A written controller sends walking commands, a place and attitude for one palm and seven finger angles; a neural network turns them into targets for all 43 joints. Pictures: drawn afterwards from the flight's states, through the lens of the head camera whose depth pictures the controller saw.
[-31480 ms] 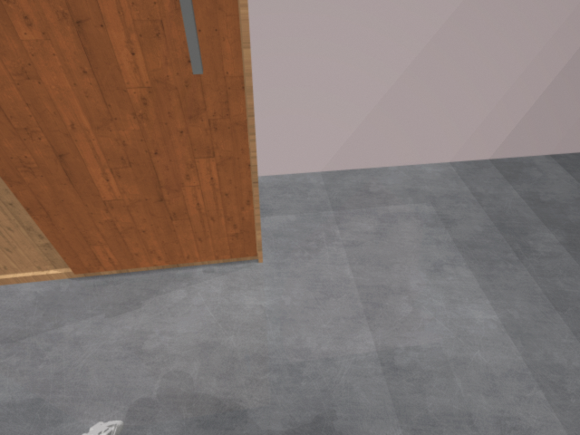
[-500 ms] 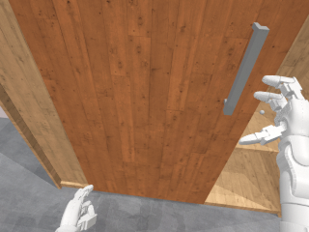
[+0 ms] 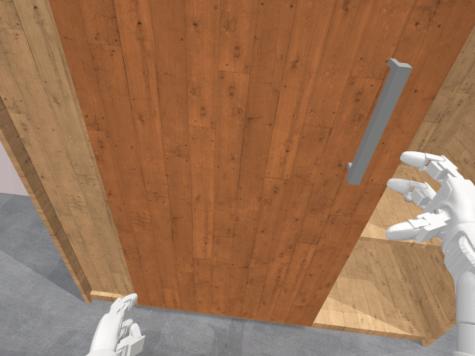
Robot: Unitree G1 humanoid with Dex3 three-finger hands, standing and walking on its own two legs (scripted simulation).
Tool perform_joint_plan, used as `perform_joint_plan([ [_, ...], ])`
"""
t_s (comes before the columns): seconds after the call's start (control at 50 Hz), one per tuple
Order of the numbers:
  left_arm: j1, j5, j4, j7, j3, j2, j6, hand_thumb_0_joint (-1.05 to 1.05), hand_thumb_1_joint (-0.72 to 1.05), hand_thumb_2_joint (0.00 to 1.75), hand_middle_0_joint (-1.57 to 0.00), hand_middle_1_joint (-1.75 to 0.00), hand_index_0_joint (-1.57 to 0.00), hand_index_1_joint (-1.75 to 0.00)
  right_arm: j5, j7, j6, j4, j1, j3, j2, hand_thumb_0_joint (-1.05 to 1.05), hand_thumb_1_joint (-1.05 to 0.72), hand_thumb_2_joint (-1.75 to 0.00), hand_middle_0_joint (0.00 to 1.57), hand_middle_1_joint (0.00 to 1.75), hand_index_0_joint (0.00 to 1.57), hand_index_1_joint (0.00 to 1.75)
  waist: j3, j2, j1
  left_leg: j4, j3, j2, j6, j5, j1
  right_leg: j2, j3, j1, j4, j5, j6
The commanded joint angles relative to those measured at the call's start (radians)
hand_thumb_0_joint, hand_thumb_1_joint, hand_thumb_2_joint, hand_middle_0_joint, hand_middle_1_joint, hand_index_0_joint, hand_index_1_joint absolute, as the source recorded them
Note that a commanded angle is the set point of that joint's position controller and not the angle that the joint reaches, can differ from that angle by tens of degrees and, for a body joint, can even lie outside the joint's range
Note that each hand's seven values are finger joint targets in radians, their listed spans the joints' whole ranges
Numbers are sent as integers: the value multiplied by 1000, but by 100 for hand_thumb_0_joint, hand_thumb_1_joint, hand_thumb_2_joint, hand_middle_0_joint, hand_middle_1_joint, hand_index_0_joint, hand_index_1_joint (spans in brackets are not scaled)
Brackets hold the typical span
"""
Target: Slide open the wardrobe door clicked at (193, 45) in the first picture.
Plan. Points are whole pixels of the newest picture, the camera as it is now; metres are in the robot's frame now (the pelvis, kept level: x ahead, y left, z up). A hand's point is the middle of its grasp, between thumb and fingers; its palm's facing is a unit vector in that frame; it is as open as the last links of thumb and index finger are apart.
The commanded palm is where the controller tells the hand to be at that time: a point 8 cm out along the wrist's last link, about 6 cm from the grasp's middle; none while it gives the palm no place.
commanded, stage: draw the hand back to the body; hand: right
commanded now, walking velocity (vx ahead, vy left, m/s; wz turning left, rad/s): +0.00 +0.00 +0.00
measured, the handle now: (371, 126) +0.49 -0.25 +0.22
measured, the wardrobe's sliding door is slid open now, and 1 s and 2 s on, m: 0.48 0.48 0.48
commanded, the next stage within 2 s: step back with the hand held close in 1.40 s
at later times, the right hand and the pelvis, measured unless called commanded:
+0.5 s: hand (440, 246) +0.23 -0.26 +0.18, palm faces +0.45 +0.86 -0.22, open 13.8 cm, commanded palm +0.18 -0.29 +0.18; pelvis -0.01 +0.01 +0.00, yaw -1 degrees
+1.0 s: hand (464, 277) +0.19 -0.28 +0.16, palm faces +0.46 +0.83 -0.32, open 9.0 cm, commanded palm +0.14 -0.32 +0.17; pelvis +0.00 -0.02 +0.00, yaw +1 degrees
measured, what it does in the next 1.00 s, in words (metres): stands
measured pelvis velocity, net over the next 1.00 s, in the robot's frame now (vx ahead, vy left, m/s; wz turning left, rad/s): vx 0.00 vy -0.02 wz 0.01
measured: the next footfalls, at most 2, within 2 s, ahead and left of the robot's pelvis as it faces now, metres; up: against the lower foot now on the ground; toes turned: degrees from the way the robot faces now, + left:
none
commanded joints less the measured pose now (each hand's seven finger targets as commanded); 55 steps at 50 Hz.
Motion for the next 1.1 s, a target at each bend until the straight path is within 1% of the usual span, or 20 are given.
perform_joint_plan([
  [0.0,-242,2,-215,-18,49,106,-91,0,90,90,-20,-30,-20,-30,18,-26,-120,-340,-236,-132,-201,0,55,-20,25,115,25,115,-137,41,-42,-43,-55,24,-31,211,15,22,33,7,-18,165,-28],
  [0.04,-220,3,-206,-20,59,114,-103,0,90,90,-20,-30,-20,-30,21,-24,-173,-350,-196,-145,-215,0,55,-20,25,115,25,115,-113,46,-31,-46,-66,22,-40,184,-11,21,29,6,-12,134,-32],
  [0.08,-214,-1,-198,-16,63,117,-115,0,90,90,-20,-30,-20,-30,19,-9,-199,-351,-188,-111,-193,0,55,-20,25,115,25,115,-85,45,-20,-57,-74,19,-45,122,-48,22,25,8,-7,96,-35],
  [0.1,-213,-1,-189,-13,62,117,-121,0,90,90,-20,-30,-20,-30,16,0,-203,-344,-199,-77,-167,0,55,-20,25,115,25,115,-51,25,-10,-68,-81,18,-44,81,-74,22,20,9,1,77,-37],
  [0.12,-211,-4,-185,-9,63,120,-127,0,90,90,-20,-30,-20,-30,15,4,-204,-343,-213,-82,-187,0,55,-20,25,115,25,115,-34,-6,-9,-78,-86,19,-42,34,-86,24,25,3,-4,50,-36],
  [0.18,-223,-3,-181,3,61,121,-143,0,90,90,-20,-30,-20,-30,13,17,-191,-346,-207,-67,-186,0,55,-20,25,115,25,115,-8,-17,-10,-107,-109,28,-44,-79,-107,30,30,-8,-3,-7,-36],
  [0.26,-236,3,-179,10,59,119,-158,0,90,90,-20,-30,-20,-30,30,19,-187,-344,-160,-130,-228,0,44,-25,25,109,25,109,-19,44,-25,-128,-136,45,-52,-143,-91,27,38,-22,13,-18,-33],
  [0.3,-239,4,-178,7,58,115,-165,0,90,90,-20,-30,-20,-30,36,17,-195,-350,-140,-137,-225,0,37,-29,24,104,24,104,-19,26,-31,-132,-137,46,-47,-174,-91,26,38,-23,19,-22,-29],
  [0.32,-216,55,-186,-13,70,94,-181,0,90,90,-20,-30,-20,-30,-103,-134,-339,-444,-127,-127,-286,0,33,-31,24,102,24,102,116,-29,-17,-194,-158,85,-48,-185,-150,26,25,-71,21,-52,-10],
  [0.34,-190,63,-158,-24,71,95,-178,0,90,90,-20,-30,-20,-30,-117,-194,-386,-324,28,-105,-199,0,30,-32,24,100,24,100,132,20,-12,-196,-135,79,-39,-212,-150,28,20,-80,19,-65,-8],
  [0.36,-175,61,-162,-34,71,94,-180,0,90,90,-20,-30,-20,-30,-123,-209,-414,-319,116,-69,-146,0,26,-34,24,98,24,98,136,55,-12,-183,-115,67,-36,-198,-152,27,24,-75,9,-58,-14],
  [0.42,-165,69,-172,-45,90,102,-174,0,90,90,-20,-30,-20,-30,-150,-252,-507,-445,144,-108,-203,0,15,-39,24,92,24,92,-27,66,-29,-141,-87,49,-36,-102,-54,25,12,-10,-23,-13,-28],
  [0.46,-156,74,-172,-47,92,98,-176,0,90,90,-20,-30,-20,-30,-165,-266,-551,-476,194,-98,-181,0,8,-43,23,87,23,87,-73,35,-31,-114,-73,36,-34,-14,-16,25,3,15,-34,32,-30],
  [0.5,-143,78,-161,-49,95,99,-181,0,90,90,-20,-30,-20,-30,-185,-279,-584,-529,191,-68,-158,0,1,-46,23,83,23,83,-102,-42,-23,-98,-60,23,-26,65,2,23,2,50,-47,79,-29],
  [0.62,-141,81,-140,-44,104,103,-171,0,90,90,-20,-30,-20,-30,-212,-298,-609,-514,259,-49,-134,0,-21,-57,22,70,22,70,-4,13,-16,-104,-39,8,-26,112,-16,15,11,46,-71,132,-27],
  [0.66,-139,83,-141,-46,107,101,-162,0,90,90,-20,-30,-20,-30,-214,-298,-614,-513,314,-62,-133,0,-28,-60,22,66,22,66,-11,38,-23,-95,-34,8,-25,139,1,15,12,43,-73,160,-28],
  [0.76,-141,84,-155,-59,110,92,-141,0,90,90,-20,-30,-20,-30,-209,-286,-619,-547,444,-79,-125,0,-47,-69,22,55,22,55,-8,-17,-38,-81,-34,9,-20,189,33,9,17,32,-76,225,-18],
  [0.82,-132,85,-163,-65,114,91,-136,0,90,90,-20,-30,-20,-30,-209,-282,-619,-577,511,-92,-128,0,-57,-74,21,49,21,49,-19,-9,-37,-74,-29,7,-21,211,41,1,22,33,-71,273,-12],
  [1.0,-132,83,-177,-62,118,91,-114,0,90,90,-20,-30,-20,-30,-209,-282,-614,-613,548,-96,-122,0,-90,-90,20,30,20,30,35,-14,-25,-104,-34,4,-20,105,-2,0,24,11,-82,151,-12],
  [1.08,-130,86,-170,-55,113,90,-124,0,90,90,-20,-30,-20,-30,-219,-297,-621,-629,501,-78,-118,0,-90,-90,20,30,20,30,25,-41,-20,-106,-30,3,-18,71,-4,5,33,15,-92,114,-9],
])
